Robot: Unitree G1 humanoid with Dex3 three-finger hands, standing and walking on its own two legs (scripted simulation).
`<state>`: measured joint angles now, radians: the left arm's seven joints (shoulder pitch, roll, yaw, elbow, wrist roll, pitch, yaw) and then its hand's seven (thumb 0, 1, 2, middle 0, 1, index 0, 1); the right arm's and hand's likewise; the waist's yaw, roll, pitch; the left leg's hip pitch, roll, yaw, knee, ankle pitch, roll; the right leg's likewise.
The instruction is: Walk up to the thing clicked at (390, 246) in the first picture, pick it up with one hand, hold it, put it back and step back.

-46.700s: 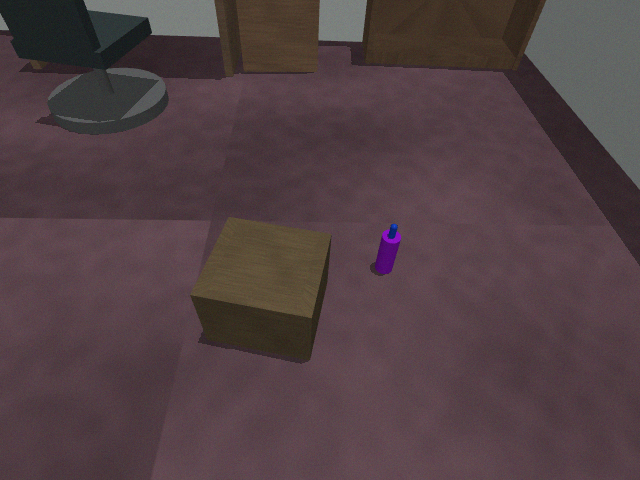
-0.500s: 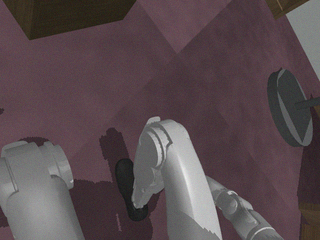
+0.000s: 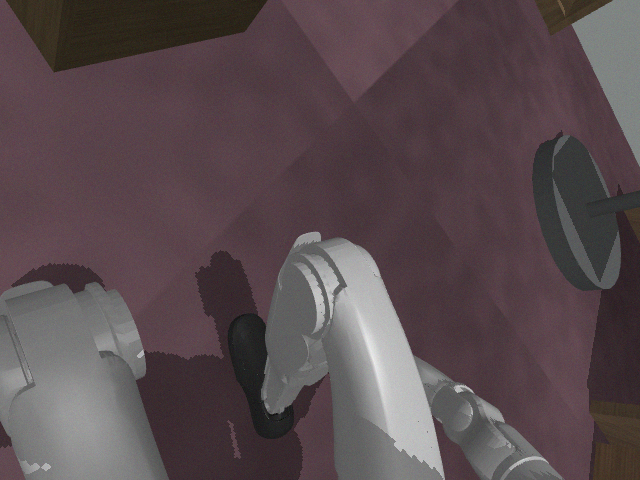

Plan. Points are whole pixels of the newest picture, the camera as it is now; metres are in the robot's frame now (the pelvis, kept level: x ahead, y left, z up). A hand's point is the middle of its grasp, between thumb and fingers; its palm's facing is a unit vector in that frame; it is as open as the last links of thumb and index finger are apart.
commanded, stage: settle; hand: left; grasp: from the side
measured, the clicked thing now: out of the picture +0.44 +0.28 -0.16
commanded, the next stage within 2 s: lift in 1.68 s
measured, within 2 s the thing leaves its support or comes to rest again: leaves its support in 0.14 s
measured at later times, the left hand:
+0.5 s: hand out of the picture +0.41 +0.30 -0.07, palm faces +0.30 -0.95 -0.04, open 9.9 cm
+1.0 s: hand out of the picture +0.42 +0.30 +0.01, palm faces +0.29 -0.96 -0.06, open 9.9 cm
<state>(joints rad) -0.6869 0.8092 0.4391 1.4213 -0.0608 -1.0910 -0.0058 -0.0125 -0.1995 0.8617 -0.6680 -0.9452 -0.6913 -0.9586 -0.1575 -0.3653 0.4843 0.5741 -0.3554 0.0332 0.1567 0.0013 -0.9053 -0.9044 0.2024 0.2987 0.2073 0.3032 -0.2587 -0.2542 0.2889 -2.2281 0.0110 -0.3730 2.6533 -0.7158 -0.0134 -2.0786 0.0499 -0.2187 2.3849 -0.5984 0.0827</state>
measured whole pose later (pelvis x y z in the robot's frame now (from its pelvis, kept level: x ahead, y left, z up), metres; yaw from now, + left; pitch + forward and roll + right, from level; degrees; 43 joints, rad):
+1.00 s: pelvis +0.02 -0.02 +0.06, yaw +9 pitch +31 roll -8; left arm -0.60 0.48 0.38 0.89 -0.12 -0.62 -0.18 -0.01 -0.36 1.08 -0.69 -1.03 -0.71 -1.05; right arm 0.07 -0.29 0.11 0.64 -0.10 0.07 0.09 0.01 -0.91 -0.90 0.20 0.30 0.21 0.30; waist -0.14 -0.02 -0.07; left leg -2.22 0.02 -0.16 2.39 -0.71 -0.02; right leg -2.15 -0.02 -0.07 2.29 -0.67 0.04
